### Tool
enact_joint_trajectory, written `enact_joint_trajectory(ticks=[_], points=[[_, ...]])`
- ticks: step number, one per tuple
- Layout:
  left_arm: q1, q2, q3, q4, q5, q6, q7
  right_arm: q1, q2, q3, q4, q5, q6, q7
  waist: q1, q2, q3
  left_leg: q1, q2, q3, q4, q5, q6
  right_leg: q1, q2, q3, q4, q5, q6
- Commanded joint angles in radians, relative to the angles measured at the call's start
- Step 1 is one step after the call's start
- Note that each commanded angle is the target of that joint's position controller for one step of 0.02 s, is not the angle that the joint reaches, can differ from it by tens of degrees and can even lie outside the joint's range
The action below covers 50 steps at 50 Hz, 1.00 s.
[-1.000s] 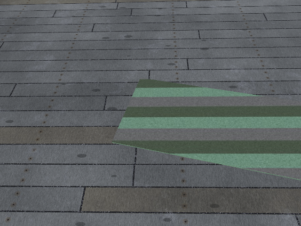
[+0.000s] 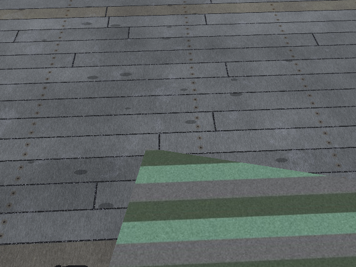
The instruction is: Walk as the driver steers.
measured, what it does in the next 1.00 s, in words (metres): walks ahead, turning left: right foot, then left foot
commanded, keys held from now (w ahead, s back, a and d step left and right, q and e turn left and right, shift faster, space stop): w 0.02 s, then w+q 0.62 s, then w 0.24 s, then w+e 0.12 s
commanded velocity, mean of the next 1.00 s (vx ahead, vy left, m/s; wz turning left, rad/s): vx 0.50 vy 0.00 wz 0.32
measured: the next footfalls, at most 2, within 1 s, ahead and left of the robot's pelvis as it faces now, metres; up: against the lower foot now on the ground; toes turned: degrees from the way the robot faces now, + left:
right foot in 0.04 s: +0.21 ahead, -0.13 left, +0.00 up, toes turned -2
left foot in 0.60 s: +0.48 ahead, +0.15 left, +0.00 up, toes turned +19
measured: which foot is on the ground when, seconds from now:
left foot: down 0.00-0.06, up 0.08-0.58, down 0.60-1.00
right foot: up 0.00-0.02, down 0.04-0.58, up 0.60-1.00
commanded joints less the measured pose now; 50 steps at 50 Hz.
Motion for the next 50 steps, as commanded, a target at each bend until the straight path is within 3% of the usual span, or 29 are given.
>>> enact_joint_trajectory(ticks=[1,2,3,4,5,6,7,8,9,11,14,19,22,24,27,28,29,30,31,32,33,34,35,36,37,39,42,45,50], points=[[0.033,0.140,0.041,-0.053,-0.002,-0.022,-0.009,-0.006,-0.180,-0.039,-0.034,0.002,0.012,-0.007,0.103,0.118,-0.018,0.023,0.295,-0.106,0.146,0.723,0.130,0.132,0.050,-0.037,-0.042,-0.092,-0.049],[0.202,0.191,0.068,-0.003,0.001,-0.023,-0.002,-0.008,-0.152,-0.027,-0.042,-0.002,0.016,-0.006,0.177,0.104,-0.124,-0.061,0.240,-0.077,0.343,0.777,0.103,0.385,0.054,-0.034,-0.040,-0.068,-0.084],[0.396,0.272,0.089,0.031,0.017,-0.021,0.010,0.004,-0.110,-0.007,-0.072,-0.022,0.013,-0.006,0.234,-0.011,-0.290,-0.287,0.168,-0.036,0.670,0.482,0.069,0.713,-0.152,0.195,-0.003,-0.057,-0.152],[0.432,0.310,0.096,0.055,0.017,-0.014,0.004,0.132,0.025,0.028,-0.068,-0.009,-0.010,0.006,0.159,-0.278,-0.413,-0.674,-0.011,-0.067,0.982,-0.217,0.016,1.015,-0.358,0.656,-0.130,-0.264,-0.295],[0.410,0.199,0.067,0.040,0.012,-0.015,0.006,0.051,-0.108,-0.002,-0.060,0.021,-0.029,0.005,0.204,-0.148,-0.346,-0.774,0.036,-0.199,1.088,-0.249,0.032,0.961,-0.327,0.657,-0.190,-0.357,-0.249],[0.326,0.161,0.054,0.025,0.014,-0.019,0.012,-0.041,-0.154,-0.018,-0.090,0.042,-0.040,0.005,0.191,-0.112,-0.201,-0.825,0.083,-0.183,1.093,-0.152,0.046,0.824,-0.299,0.488,-0.211,-0.295,-0.198],[0.249,0.139,0.045,0.012,0.019,-0.023,0.012,-0.079,-0.143,-0.019,-0.095,0.039,-0.039,-0.003,0.156,-0.037,-0.131,-0.783,0.134,-0.161,1.051,-0.059,0.040,0.683,-0.263,0.371,-0.244,-0.196,-0.174],[0.203,0.110,0.039,0.011,0.022,-0.026,0.010,-0.093,-0.130,-0.026,-0.093,0.026,-0.031,-0.009,0.131,-0.025,-0.071,-0.749,0.162,-0.158,0.996,-0.001,0.032,0.578,-0.229,0.280,-0.284,-0.146,-0.160],[0.183,0.092,0.034,0.015,0.033,-0.031,0.009,-0.068,-0.109,-0.029,-0.089,0.023,-0.016,-0.008,0.099,-0.050,-0.055,-0.685,0.187,-0.168,0.968,0.042,0.031,0.508,-0.205,0.212,-0.313,-0.112,-0.142],[0.177,0.090,0.036,0.030,0.035,-0.036,0.010,-0.046,-0.062,-0.028,-0.086,0.026,0.010,-0.005,0.074,-0.054,-0.025,-0.660,0.197,-0.159,0.938,0.068,0.023,0.442,-0.188,0.120,-0.360,-0.062,-0.148],[0.194,0.122,0.048,0.046,0.039,-0.037,0.025,-0.107,-0.056,-0.032,-0.122,0.017,0.028,-0.005,0.069,-0.025,0.019,-0.748,0.201,-0.171,0.856,0.175,0.005,0.433,-0.186,0.019,-0.393,0.019,-0.156],[0.222,0.150,0.055,0.051,0.032,-0.025,0.049,-0.256,-0.036,-0.023,-0.184,0.004,0.018,0.022,0.108,-0.008,0.057,-0.743,0.180,-0.087,0.568,0.394,0.000,0.465,-0.156,-0.133,-0.415,0.053,-0.125],[0.287,0.167,0.062,0.071,0.020,-0.008,0.056,-0.355,-0.023,-0.013,-0.235,0.003,0.017,0.040,0.145,0.010,0.087,-0.782,0.168,-0.043,0.471,0.386,0.018,0.574,-0.189,-0.172,-0.386,0.099,-0.121],[0.309,0.177,0.068,0.078,0.011,0.009,0.056,-0.392,-0.028,-0.013,-0.269,0.006,0.018,0.054,0.146,0.002,0.093,-0.804,0.154,-0.017,0.437,0.323,0.037,0.659,-0.216,-0.190,-0.337,0.181,-0.113],[0.274,0.218,0.081,0.060,0.002,0.032,0.064,-0.342,-0.073,-0.035,-0.293,0.010,0.024,0.068,0.084,-0.049,0.026,-0.660,0.073,0.062,0.429,0.179,0.089,0.713,-0.227,-0.228,-0.167,0.604,-0.082],[0.260,0.231,0.084,0.052,0.001,0.041,0.067,-0.257,-0.104,-0.052,-0.281,0.014,0.026,0.068,0.031,-0.064,-0.025,-0.547,0.033,0.084,0.430,0.135,0.113,0.703,-0.218,-0.238,-0.036,0.725,-0.070],[0.237,0.235,0.082,0.043,-0.003,0.048,0.069,-0.109,-0.154,-0.081,-0.248,0.017,0.027,0.060,-0.053,-0.051,-0.101,-0.333,-0.008,0.085,0.363,0.183,0.149,0.631,-0.186,-0.255,0.163,0.708,-0.041],[0.246,0.213,0.073,0.025,0.011,0.041,0.069,0.043,-0.240,-0.118,-0.211,0.015,0.036,0.037,-0.111,0.047,-0.189,-0.037,0.073,-0.094,0.319,0.175,0.200,0.401,-0.139,-0.258,0.464,0.414,0.007],[0.347,0.041,0.024,-0.024,0.044,0.010,0.049,0.015,-0.336,-0.128,-0.215,0.019,0.031,0.029,0.030,0.298,-0.259,0.283,0.321,-0.649,0.243,0.080,0.385,-0.054,0.078,-0.152,0.811,-0.568,0.068],[0.247,0.111,0.029,-0.052,-0.003,-0.040,0.032,0.059,-0.271,-0.106,-0.242,0.003,0.019,0.033,-0.036,0.198,-0.377,0.358,0.390,-0.902,0.077,-0.044,0.431,-0.191,0.113,0.079,0.925,-0.632,0.049],[0.158,0.153,0.041,-0.070,-0.042,-0.064,0.022,0.023,-0.202,-0.088,-0.232,-0.006,0.006,0.032,-0.047,0.140,-0.237,0.274,0.370,-0.744,0.056,0.030,0.366,-0.274,0.051,0.091,0.900,-0.531,0.017],[0.155,0.150,0.038,-0.061,-0.032,-0.072,0.026,-0.050,-0.156,-0.074,-0.243,0.000,-0.003,0.032,-0.001,0.057,-0.155,0.118,0.330,-0.599,0.065,0.132,0.320,-0.230,-0.004,0.085,0.807,-0.433,0.001],[0.159,0.156,0.047,-0.042,-0.004,-0.067,0.035,-0.130,-0.115,-0.061,-0.260,-0.002,-0.006,0.032,0.042,0.024,-0.098,-0.036,0.291,-0.485,0.059,0.256,0.289,-0.150,-0.041,0.075,0.723,-0.382,0.007],[0.184,0.165,0.055,-0.032,0.006,-0.052,0.035,-0.171,-0.086,-0.049,-0.274,-0.013,-0.008,0.028,0.075,0.036,-0.082,-0.132,0.264,-0.415,0.039,0.345,0.275,-0.071,-0.067,0.080,0.677,-0.347,0.012],[0.202,0.158,0.057,-0.029,0.009,-0.036,0.034,-0.177,-0.088,-0.047,-0.275,-0.018,-0.010,0.026,0.092,0.047,-0.076,-0.185,0.253,-0.385,0.017,0.390,0.271,-0.027,-0.075,0.075,0.643,-0.330,0.021],[0.192,0.126,0.051,-0.036,0.020,-0.014,0.036,-0.147,-0.117,-0.051,-0.260,-0.010,-0.017,0.018,0.098,0.051,-0.050,-0.243,0.238,-0.314,-0.017,0.488,0.272,-0.020,-0.078,0.053,0.559,-0.286,0.047],[0.094,0.107,0.043,-0.070,0.026,-0.005,0.039,-0.096,-0.144,-0.056,-0.236,-0.006,-0.019,0.000,0.069,0.061,-0.012,-0.241,0.203,-0.231,-0.039,0.547,0.239,-0.077,-0.067,0.033,0.370,-0.107,0.071],[0.017,0.086,0.034,-0.086,0.016,-0.013,0.026,-0.067,-0.143,-0.051,-0.220,-0.005,-0.015,-0.006,0.034,0.086,-0.001,-0.224,0.165,-0.160,-0.044,0.486,0.185,-0.040,-0.031,0.008,0.159,0.096,0.059],[-0.091,0.087,0.022,-0.121,-0.003,-0.019,-0.003,-0.002,-0.142,-0.047,-0.171,-0.013,-0.013,-0.006,-0.016,0.091,0.055,-0.062,0.238,-0.140,-0.043,0.432,0.168,-0.100,-0.005,-0.004,0.026,0.131,0.008]])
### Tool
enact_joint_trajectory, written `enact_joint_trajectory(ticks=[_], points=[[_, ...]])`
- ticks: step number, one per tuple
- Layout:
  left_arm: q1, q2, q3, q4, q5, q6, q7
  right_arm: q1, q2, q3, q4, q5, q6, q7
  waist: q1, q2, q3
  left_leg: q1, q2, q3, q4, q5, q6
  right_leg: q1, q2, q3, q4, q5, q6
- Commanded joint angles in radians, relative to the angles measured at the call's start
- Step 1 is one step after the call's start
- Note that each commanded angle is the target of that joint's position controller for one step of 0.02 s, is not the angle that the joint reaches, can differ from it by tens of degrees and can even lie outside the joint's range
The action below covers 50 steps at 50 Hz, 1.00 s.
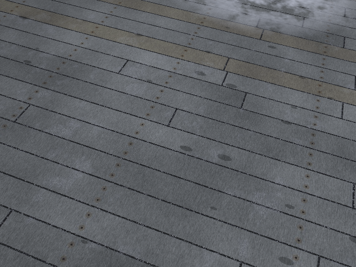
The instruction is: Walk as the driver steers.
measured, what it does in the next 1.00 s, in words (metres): walks ahead, turning right: right foot, then left foot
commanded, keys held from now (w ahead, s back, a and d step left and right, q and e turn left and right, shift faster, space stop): w+e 0.06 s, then e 0.32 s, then no key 0.62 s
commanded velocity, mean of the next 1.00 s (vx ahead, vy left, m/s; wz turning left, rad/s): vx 0.15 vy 0.00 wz -0.24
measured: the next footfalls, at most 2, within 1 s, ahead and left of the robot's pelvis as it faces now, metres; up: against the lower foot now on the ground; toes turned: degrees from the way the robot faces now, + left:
right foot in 0.14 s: +0.28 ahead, -0.13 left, +0.00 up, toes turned -5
left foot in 0.58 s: +0.37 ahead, +0.08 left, +0.00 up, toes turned -18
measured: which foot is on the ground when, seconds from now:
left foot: down 0.00-0.14, up 0.16-0.56, down 0.58-1.00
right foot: up 0.00-0.12, down 0.14-0.60, up 0.62-0.84, down 0.86-1.00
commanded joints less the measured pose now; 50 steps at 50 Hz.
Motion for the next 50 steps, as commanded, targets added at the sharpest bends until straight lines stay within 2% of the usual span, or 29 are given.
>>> enact_joint_trajectory(ticks=[1,4,6,7,8,9,10,11,12,14,16,19,21,26,28,29,30,31,32,33,35,38,40,42,43,44,45,46,50], points=[[-0.153,0.063,0.003,-0.103,-0.009,-0.021,-0.022,0.069,-0.156,-0.038,-0.006,-0.004,-0.001,-0.007,-0.038,0.108,0.052,0.055,0.309,-0.062,-0.029,0.410,0.099,-0.045,0.028,-0.020,-0.049,-0.027,-0.038],[-0.102,0.088,0.010,-0.106,-0.005,-0.025,-0.044,0.034,-0.171,-0.040,-0.008,-0.010,0.014,-0.018,0.010,0.131,0.011,0.138,0.325,-0.012,0.100,0.780,0.064,0.028,0.086,-0.050,-0.069,-0.167,-0.088],[0.115,0.156,0.044,-0.053,0.010,-0.025,-0.043,-0.020,-0.189,-0.039,-0.033,-0.015,0.030,-0.031,0.126,0.146,-0.123,0.112,0.266,0.044,0.397,1.080,0.009,0.306,0.168,-0.105,-0.107,-0.114,-0.124],[0.246,0.214,0.061,-0.039,0.024,-0.022,-0.034,-0.027,-0.184,-0.031,-0.061,-0.024,0.027,-0.038,0.178,0.083,-0.231,-0.096,0.225,0.062,0.667,0.833,-0.039,0.598,0.051,0.052,-0.078,0.134,-0.181],[0.280,0.302,0.075,-0.050,0.036,-0.017,-0.030,0.105,-0.065,0.004,-0.084,-0.044,0.005,-0.022,0.095,-0.186,-0.381,-0.522,0.022,0.053,1.111,-0.056,-0.135,1.001,-0.242,0.510,-0.037,0.440,-0.400],[0.299,0.214,0.056,-0.048,0.018,-0.006,-0.024,0.105,-0.125,0.003,-0.064,-0.026,-0.016,-0.008,0.144,-0.125,-0.512,-0.635,0.001,-0.105,1.261,-0.348,-0.143,1.104,-0.279,0.665,-0.114,0.448,-0.445],[0.228,0.190,0.049,-0.075,0.009,0.005,-0.017,0.019,-0.174,-0.010,-0.098,0.010,-0.026,-0.001,0.148,-0.073,-0.391,-0.700,0.072,-0.136,1.248,-0.300,-0.131,1.000,-0.234,0.524,-0.126,0.396,-0.392],[0.167,0.162,0.042,-0.094,0.002,0.015,-0.009,-0.058,-0.178,-0.008,-0.121,0.011,-0.026,-0.005,0.134,0.027,-0.269,-0.707,0.114,-0.108,1.181,-0.249,-0.127,0.846,-0.186,0.421,-0.150,0.366,-0.348],[0.127,0.151,0.037,-0.104,0.001,0.023,-0.005,-0.099,-0.176,-0.013,-0.131,-0.004,-0.017,-0.015,0.105,0.097,-0.164,-0.690,0.131,-0.081,1.114,-0.223,-0.134,0.673,-0.151,0.362,-0.190,0.355,-0.328],[0.104,0.154,0.037,-0.116,0.017,0.032,0.001,-0.071,-0.160,-0.018,-0.149,-0.014,0.015,-0.027,0.044,0.055,-0.111,-0.578,0.148,-0.075,1.001,-0.197,-0.140,0.470,-0.102,0.318,-0.246,0.308,-0.316],[0.084,0.175,0.047,-0.129,0.020,0.038,0.004,-0.032,-0.120,-0.009,-0.148,-0.014,0.033,-0.038,0.017,0.003,-0.111,-0.528,0.140,-0.052,0.857,-0.175,-0.160,0.377,-0.068,0.264,-0.256,0.344,-0.306],[0.094,0.207,0.061,-0.142,0.006,0.061,0.023,-0.057,-0.117,-0.008,-0.160,-0.019,0.047,-0.048,0.025,-0.021,-0.181,-0.483,0.115,-0.049,0.714,-0.039,-0.184,0.361,-0.042,0.249,-0.232,0.293,-0.273],[0.085,0.192,0.057,-0.148,0.000,0.079,0.033,-0.084,-0.115,-0.008,-0.163,-0.014,0.056,-0.046,0.036,-0.037,-0.195,-0.457,0.112,-0.049,0.642,0.039,-0.189,0.351,-0.025,0.238,-0.227,0.140,-0.239],[0.114,0.160,0.040,-0.141,0.012,0.103,0.039,-0.174,-0.124,-0.010,-0.198,-0.007,0.049,-0.030,0.079,-0.092,-0.144,-0.417,0.110,-0.047,0.464,0.026,-0.168,0.377,-0.035,0.313,-0.185,-0.113,-0.214],[0.100,0.136,0.026,-0.145,0.009,0.105,0.039,-0.139,-0.114,-0.011,-0.192,-0.010,0.030,-0.021,0.047,-0.090,-0.135,-0.312,0.105,-0.028,0.257,0.132,-0.131,0.384,-0.019,0.331,-0.120,-0.118,-0.177],[0.135,0.108,0.015,-0.139,0.012,0.102,0.040,-0.132,-0.132,-0.015,-0.194,-0.022,0.021,-0.021,0.049,-0.064,-0.125,-0.234,0.159,-0.074,0.168,0.258,-0.099,0.357,0.017,0.324,-0.082,-0.186,-0.130],[0.195,0.065,0.000,-0.142,0.036,0.095,0.038,-0.126,-0.204,-0.026,-0.212,-0.042,0.019,-0.027,0.092,0.102,-0.167,-0.126,0.342,-0.238,0.171,0.500,-0.027,0.295,0.103,0.236,0.061,-0.405,-0.070],[0.245,0.065,0.002,-0.149,0.028,0.087,0.035,-0.148,-0.202,-0.024,-0.199,-0.057,0.031,-0.028,0.139,0.289,-0.155,-0.127,0.459,-0.373,0.165,0.610,0.125,0.205,0.189,0.121,0.139,-0.670,-0.018],[0.190,0.126,0.013,-0.153,0.031,0.083,0.037,-0.130,-0.145,-0.013,-0.196,-0.049,0.032,-0.024,0.084,0.279,-0.155,-0.160,0.480,-0.438,0.132,0.546,0.187,0.201,0.145,0.110,0.237,-0.729,0.019],[0.141,0.158,0.027,-0.157,0.020,0.088,0.038,-0.122,-0.137,-0.010,-0.191,-0.042,0.031,-0.022,0.059,0.242,-0.141,-0.152,0.447,-0.411,0.134,0.508,0.175,0.182,0.137,0.107,0.316,-0.728,0.035],[0.143,0.145,0.033,-0.139,0.019,0.114,0.045,-0.156,-0.160,-0.015,-0.189,-0.021,0.033,-0.021,0.067,0.202,-0.118,-0.172,0.401,-0.329,0.144,0.495,0.134,0.173,0.111,0.104,0.389,-0.702,0.069],[0.151,0.056,0.005,-0.119,0.011,0.123,0.040,-0.190,-0.136,-0.010,-0.175,-0.017,0.053,-0.018,0.078,0.218,-0.110,-0.227,0.295,-0.181,0.165,0.523,0.078,0.308,0.104,0.035,0.174,-0.599,0.083],[0.158,0.050,0.006,-0.103,0.005,0.120,0.037,-0.170,-0.127,-0.007,-0.160,-0.012,0.064,-0.017,0.076,0.239,-0.131,-0.204,0.276,-0.157,0.192,0.502,0.075,0.393,0.114,0.003,-0.005,-0.455,0.077],[0.155,0.071,0.009,-0.094,0.016,0.121,0.033,-0.129,-0.113,-0.002,-0.143,-0.004,0.062,-0.013,0.071,0.222,-0.123,-0.226,0.250,-0.153,0.197,0.338,0.026,0.495,0.108,0.012,-0.183,-0.270,0.044],[0.146,0.117,0.016,-0.107,0.029,0.123,0.037,-0.113,-0.104,0.003,-0.139,-0.013,0.052,-0.009,0.057,0.163,-0.124,-0.275,0.232,-0.141,0.213,0.217,-0.021,0.546,0.044,0.076,-0.172,-0.181,0.016],[0.140,0.171,0.027,-0.108,0.030,0.127,0.044,-0.084,-0.100,0.004,-0.139,-0.028,0.040,0.002,0.015,0.038,-0.116,-0.315,0.173,-0.084,0.242,0.114,-0.059,0.550,-0.011,0.120,-0.129,-0.115,-0.032],[0.128,0.130,0.022,-0.090,0.028,0.126,0.035,-0.098,-0.072,0.011,-0.133,-0.033,0.036,0.002,0.017,-0.055,-0.106,-0.244,0.130,-0.024,0.241,0.054,-0.100,0.434,-0.004,0.127,-0.152,-0.317,-0.067],[0.113,0.087,0.011,-0.097,0.033,0.120,0.028,-0.146,-0.101,0.005,-0.127,-0.030,0.037,-0.002,0.041,-0.019,-0.056,-0.225,0.131,-0.022,0.255,0.070,-0.116,0.376,0.017,0.124,-0.178,-0.405,-0.059],[0.142,0.089,0.006,-0.067,0.029,0.086,0.032,-0.146,-0.097,-0.002,-0.109,-0.019,0.054,-0.021,0.044,-0.005,-0.022,-0.206,0.142,-0.034,0.268,0.162,-0.100,0.350,0.043,0.093,-0.164,-0.363,-0.017]])
Over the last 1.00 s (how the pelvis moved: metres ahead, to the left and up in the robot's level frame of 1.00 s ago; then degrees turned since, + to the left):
0.56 0.10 0.01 21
